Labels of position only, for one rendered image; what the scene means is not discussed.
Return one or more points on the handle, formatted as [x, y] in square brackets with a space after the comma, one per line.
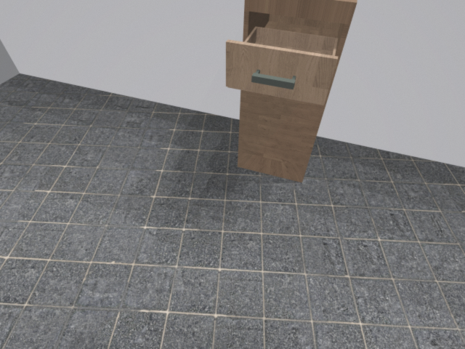
[273, 80]

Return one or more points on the drawer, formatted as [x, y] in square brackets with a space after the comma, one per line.
[310, 58]

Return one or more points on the cabinet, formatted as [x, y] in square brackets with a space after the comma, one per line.
[276, 135]

